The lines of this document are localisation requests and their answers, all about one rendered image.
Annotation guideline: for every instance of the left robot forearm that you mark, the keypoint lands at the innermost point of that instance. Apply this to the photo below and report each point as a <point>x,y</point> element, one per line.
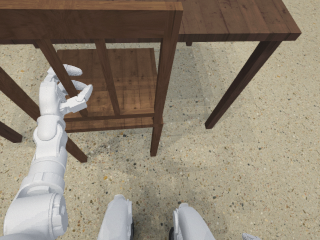
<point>48,166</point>

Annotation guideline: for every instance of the left robot hand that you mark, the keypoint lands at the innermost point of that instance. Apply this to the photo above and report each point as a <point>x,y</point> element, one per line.
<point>52,94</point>

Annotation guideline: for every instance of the right robot thigh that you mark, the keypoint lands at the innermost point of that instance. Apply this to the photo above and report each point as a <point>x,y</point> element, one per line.
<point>188,222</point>

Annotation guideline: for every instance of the table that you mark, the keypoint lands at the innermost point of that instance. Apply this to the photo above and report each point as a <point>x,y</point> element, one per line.
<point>267,21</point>

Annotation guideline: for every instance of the left robot thigh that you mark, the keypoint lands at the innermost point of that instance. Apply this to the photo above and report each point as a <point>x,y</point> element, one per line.
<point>116,221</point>

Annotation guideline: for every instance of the chair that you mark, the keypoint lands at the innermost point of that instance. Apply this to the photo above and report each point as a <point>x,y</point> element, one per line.
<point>128,91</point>

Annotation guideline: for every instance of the robot left upper arm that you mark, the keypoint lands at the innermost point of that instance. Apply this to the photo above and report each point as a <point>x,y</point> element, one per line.
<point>38,217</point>

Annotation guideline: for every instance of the robot thigh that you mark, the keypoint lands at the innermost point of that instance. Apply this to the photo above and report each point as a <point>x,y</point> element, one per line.
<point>116,221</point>
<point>188,222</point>

